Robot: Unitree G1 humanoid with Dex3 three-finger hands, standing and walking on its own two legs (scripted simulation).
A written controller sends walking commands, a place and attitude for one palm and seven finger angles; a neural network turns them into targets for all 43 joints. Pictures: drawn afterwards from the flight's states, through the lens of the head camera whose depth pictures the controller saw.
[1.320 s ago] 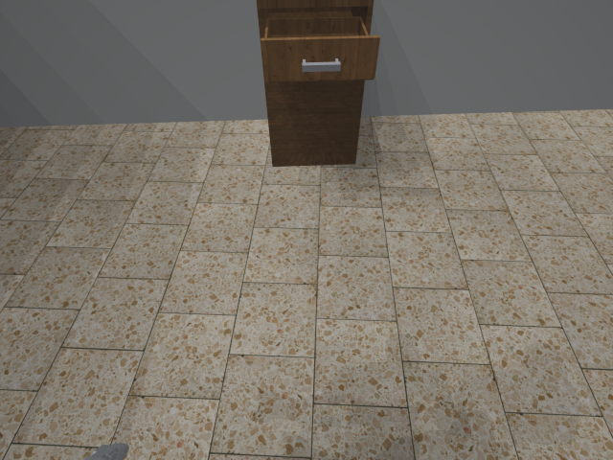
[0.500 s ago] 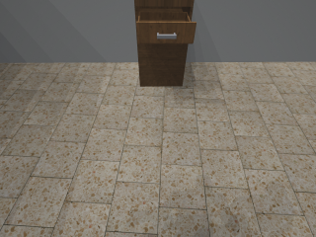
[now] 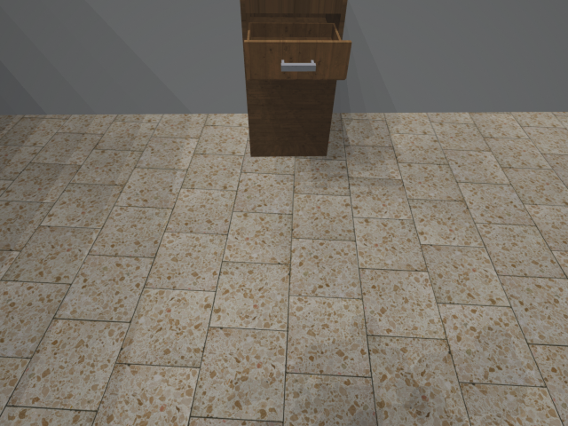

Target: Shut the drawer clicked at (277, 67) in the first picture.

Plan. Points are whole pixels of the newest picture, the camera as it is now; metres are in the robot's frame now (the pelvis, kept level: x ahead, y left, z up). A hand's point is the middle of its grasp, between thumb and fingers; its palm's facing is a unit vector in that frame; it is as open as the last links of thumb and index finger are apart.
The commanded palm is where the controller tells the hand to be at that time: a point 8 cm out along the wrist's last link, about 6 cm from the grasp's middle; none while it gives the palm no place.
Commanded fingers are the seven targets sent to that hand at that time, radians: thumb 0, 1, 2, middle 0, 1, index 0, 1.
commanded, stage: look at it before walking up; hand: left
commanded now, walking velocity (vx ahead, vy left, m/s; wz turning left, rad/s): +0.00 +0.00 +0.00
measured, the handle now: (297, 64) +1.33 +0.02 -0.09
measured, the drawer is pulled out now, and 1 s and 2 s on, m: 0.30 0.30 0.30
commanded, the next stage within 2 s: walk to a spot facing it in 0.22 s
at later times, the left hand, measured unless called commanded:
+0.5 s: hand out of the picture +0.05 +0.22 -0.17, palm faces -0.04 -0.96 -0.27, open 7.4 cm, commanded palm none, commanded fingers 0.00 0.90 0.90 -0.20 -0.30 -0.20 -0.30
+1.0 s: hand out of the picture +0.12 +0.14 -0.17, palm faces -0.14 -0.98 -0.15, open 7.4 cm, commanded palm none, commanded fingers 0.00 0.90 0.90 -0.20 -0.30 -0.20 -0.30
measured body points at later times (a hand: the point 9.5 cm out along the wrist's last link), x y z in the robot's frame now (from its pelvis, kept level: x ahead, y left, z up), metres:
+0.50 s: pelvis +0.01 +0.00 -0.01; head +0.00 +0.00 +0.44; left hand +0.05 +0.27 -0.15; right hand +0.06 -0.27 -0.15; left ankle +0.00 +0.13 -0.74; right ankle +0.00 -0.11 -0.74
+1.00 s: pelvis +0.15 -0.03 +0.00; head +0.16 -0.03 +0.45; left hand +0.13 +0.19 -0.16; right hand +0.16 -0.27 -0.16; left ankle +0.27 +0.09 -0.68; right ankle +0.06 -0.10 -0.75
